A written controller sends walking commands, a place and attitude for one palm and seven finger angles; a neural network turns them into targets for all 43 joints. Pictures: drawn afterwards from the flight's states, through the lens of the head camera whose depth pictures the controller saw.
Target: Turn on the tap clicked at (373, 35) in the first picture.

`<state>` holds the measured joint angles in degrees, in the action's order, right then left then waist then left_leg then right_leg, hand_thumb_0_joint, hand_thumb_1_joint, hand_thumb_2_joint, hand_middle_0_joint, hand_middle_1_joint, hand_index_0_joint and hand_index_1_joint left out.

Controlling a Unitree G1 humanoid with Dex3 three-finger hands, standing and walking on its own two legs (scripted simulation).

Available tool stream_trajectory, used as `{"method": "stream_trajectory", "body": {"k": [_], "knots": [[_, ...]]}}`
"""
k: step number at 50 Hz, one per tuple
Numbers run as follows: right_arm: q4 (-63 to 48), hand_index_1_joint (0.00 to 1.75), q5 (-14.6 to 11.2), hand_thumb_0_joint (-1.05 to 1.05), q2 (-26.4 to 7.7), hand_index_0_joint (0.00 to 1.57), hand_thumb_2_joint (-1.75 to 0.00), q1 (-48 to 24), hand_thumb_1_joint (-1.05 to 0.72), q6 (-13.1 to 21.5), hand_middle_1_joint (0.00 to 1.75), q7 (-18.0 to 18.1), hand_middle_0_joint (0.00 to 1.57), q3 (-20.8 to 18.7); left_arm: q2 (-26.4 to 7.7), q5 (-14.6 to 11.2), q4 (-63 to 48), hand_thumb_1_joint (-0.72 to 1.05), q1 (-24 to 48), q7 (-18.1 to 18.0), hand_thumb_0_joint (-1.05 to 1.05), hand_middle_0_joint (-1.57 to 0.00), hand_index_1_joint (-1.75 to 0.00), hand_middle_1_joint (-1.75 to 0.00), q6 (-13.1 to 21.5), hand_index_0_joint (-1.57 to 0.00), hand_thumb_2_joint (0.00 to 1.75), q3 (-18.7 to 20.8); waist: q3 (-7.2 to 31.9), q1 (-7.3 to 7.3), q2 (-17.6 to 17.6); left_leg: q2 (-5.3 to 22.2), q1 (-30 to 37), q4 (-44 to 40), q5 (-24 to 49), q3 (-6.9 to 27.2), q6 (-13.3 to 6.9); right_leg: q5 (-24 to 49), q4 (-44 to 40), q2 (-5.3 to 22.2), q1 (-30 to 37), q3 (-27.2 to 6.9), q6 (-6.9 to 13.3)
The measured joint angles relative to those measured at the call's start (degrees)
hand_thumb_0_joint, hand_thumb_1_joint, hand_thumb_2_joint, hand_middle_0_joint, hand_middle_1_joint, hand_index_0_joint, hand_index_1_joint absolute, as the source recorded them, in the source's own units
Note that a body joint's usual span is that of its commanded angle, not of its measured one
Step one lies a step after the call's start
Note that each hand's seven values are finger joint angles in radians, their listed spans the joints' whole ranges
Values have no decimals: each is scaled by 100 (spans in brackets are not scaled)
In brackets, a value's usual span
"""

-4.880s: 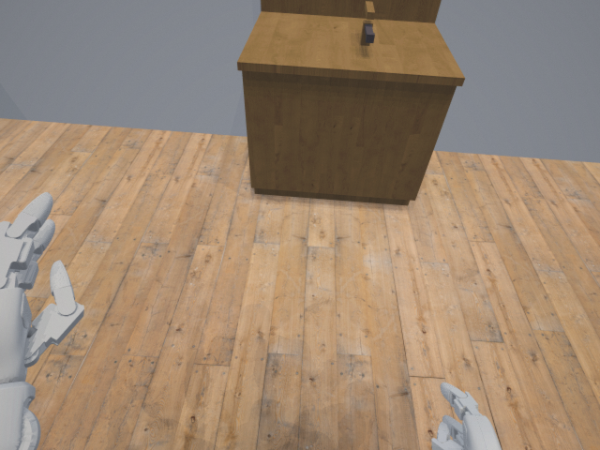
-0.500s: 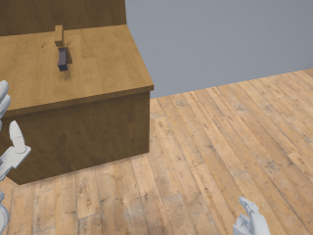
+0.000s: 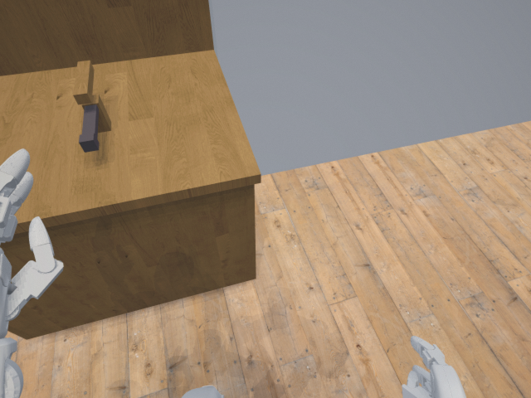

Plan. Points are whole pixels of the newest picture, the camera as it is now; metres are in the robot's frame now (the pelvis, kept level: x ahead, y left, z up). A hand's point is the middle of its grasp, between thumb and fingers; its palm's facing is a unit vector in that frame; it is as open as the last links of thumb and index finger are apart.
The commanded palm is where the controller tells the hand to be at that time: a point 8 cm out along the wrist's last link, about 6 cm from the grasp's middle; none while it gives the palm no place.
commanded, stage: take the last steps up to it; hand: left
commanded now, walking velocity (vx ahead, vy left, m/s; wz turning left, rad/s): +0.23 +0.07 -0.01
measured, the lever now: (89, 142) +0.57 +0.41 +0.01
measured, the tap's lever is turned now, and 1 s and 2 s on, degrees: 0 0 0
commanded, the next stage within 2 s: come to a stop and stand still in 0.36 s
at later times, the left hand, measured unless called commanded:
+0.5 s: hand (97, 191) +0.31 +0.23 +0.17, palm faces +0.42 -0.81 -0.41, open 7.4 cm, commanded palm +0.25 +0.27 +0.18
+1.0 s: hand (68, 144) +0.35 +0.26 +0.21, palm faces +0.46 -0.74 -0.48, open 7.4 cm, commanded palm +0.26 +0.26 +0.18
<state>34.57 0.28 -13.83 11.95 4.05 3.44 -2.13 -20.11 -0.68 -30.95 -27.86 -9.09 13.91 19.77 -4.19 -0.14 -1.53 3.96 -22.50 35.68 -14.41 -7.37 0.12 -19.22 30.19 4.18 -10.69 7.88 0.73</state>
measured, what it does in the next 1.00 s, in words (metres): steps on the spot: left foot, then right foot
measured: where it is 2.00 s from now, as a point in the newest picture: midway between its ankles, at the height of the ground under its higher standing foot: outside the picture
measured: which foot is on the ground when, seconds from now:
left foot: up 0.00-0.02, down 0.04-0.36, up 0.38-0.60, down 0.62-1.00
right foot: down 0.00-0.04, up 0.06-0.32, down 0.34-1.00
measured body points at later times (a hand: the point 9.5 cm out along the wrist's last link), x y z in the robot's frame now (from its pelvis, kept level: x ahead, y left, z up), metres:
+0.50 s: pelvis +0.09 -0.01 +0.00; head +0.12 -0.03 +0.45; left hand +0.29 +0.27 +0.19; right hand +0.25 -0.24 -0.12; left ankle +0.08 +0.12 -0.68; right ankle +0.10 -0.10 -0.74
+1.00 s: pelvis +0.09 -0.02 +0.00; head +0.13 -0.02 +0.45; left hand +0.32 +0.30 +0.23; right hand +0.27 -0.23 -0.09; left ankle +0.15 +0.12 -0.74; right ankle +0.10 -0.10 -0.74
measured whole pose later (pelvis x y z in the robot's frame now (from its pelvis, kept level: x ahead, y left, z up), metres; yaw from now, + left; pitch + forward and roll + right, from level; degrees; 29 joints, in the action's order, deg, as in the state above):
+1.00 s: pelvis +0.09 -0.02 +0.00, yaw -2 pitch -1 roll +0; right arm 34.9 -0.1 -10.4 10.6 6.9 2.1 0.4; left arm -28.9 -0.7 -16.7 -7.3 -4.2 12.6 25.7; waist -5.6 -4.8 0.9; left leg 4.3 -17.0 27.1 -9.3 -3.7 1.1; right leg -14.0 27.9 -2.0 -13.2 4.2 2.9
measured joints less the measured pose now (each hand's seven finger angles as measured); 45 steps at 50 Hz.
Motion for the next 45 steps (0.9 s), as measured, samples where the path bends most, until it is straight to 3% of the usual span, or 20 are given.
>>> {"method": "stream_trajectory", "body": {"k": [2,5,8,12,16,18,20,22,24,28,31,36,39,41,45], "knots": [[-127,30,-15,2,-60,20,-89,43,-91,29,30,29,20,-52,-86,-11,-170,89,-7,-36,1,-21,-30,-30,26,-21,90,56,43,-11,13,-35,367,-590,392,-70,-74,-291,381,-5,-31,-56,-86],[-120,30,-46,2,130,19,-89,-112,-91,39,30,59,20,-90,-264,-44,51,89,330,-52,1,-21,-30,-30,83,-21,90,199,28,24,-163,-112,350,-200,165,-165,-132,-1021,2016,4,-609,-426,-83],[-79,30,-75,1,355,19,-89,-189,-91,101,30,1,20,31,-291,-79,265,89,504,-9,1,-21,-30,-30,-19,-21,90,271,118,122,-93,-64,420,-284,42,-98,-130,-1040,3027,-110,-1223,-459,-125],[-88,30,-73,1,569,20,-89,-96,-91,212,30,-92,20,231,-201,-110,64,89,207,41,1,-21,-30,-30,-59,-20,90,232,206,137,53,27,568,-539,77,-63,-54,-553,2240,-69,-1440,-254,-188],[-63,30,-70,1,636,20,-89,79,-90,244,30,-72,21,361,-232,-83,16,89,-60,51,1,-21,-30,-30,-67,-21,90,166,219,44,210,95,626,-339,-153,-8,77,-115,746,-134,-978,-41,-219],[-2,30,-63,1,584,20,-89,115,-90,191,30,-44,21,381,-227,-34,112,89,-20,43,1,-21,-30,-30,-85,-21,90,153,218,-20,311,139,536,83,-464,48,75,383,439,-194,-812,-9,1],[198,30,-49,1,463,20,-89,62,-90,114,30,-41,21,340,-86,-34,289,89,151,56,1,-21,-30,-30,-122,-21,90,61,211,-71,412,44,285,908,-1031,253,50,231,645,-203,-812,29,167],[370,30,-52,1,345,20,-89,-2,-90,37,30,-60,21,295,63,-48,431,89,304,56,1,-21,-30,-30,-156,-21,90,-8,182,-103,369,-138,-36,1873,-1178,388,82,116,582,-147,-700,12,201],[427,30,-41,2,247,20,-89,-62,-91,-31,30,-55,21,272,152,-29,490,89,347,38,1,-21,-30,-30,-136,-21,90,-13,140,-69,288,-196,-199,2146,-1119,375,101,175,368,-99,-544,-8,150],[214,30,2,2,119,20,-89,-115,-91,-65,30,-14,21,196,124,-10,268,89,179,1,1,-21,-30,-30,-77,-21,90,0,31,46,113,-171,64,786,-579,266,100,258,82,-62,-316,-35,107],[-46,30,9,2,-11,20,-89,-110,-91,-49,30,25,21,93,29,-36,-22,89,-3,-14,1,-21,-30,-30,-69,-21,90,-19,-6,91,195,-99,527,-443,469,285,90,117,226,-179,-256,-22,30],[-172,30,6,2,224,19,-89,-161,-91,-31,30,63,20,68,-265,-76,134,89,124,29,1,-21,-30,-30,-136,-21,90,94,83,26,-88,-165,635,-554,103,146,-15,-398,543,-218,-366,-362,-102],[-251,30,18,1,346,19,-89,-182,-91,108,30,-24,20,193,-284,-76,133,89,218,11,1,-21,-30,-30,-216,-21,90,133,73,1,-67,-112,605,-630,190,181,23,-169,217,-333,-290,-438,-104],[-260,30,15,1,401,20,-89,-215,-91,154,30,-79,20,283,-223,-81,87,89,208,13,1,-21,-30,-30,-247,-21,90,101,43,-9,22,-34,591,-608,197,210,73,273,-5,-416,-220,-407,-8],[-216,30,-18,1,447,20,-89,-201,-91,87,30,-95,21,405,-64,-148,40,89,31,73,1,-21,-30,-30,-336,-21,90,-55,144,-19,264,130,525,-593,219,283,166,360,-221,-594,-173,-346,168]]}}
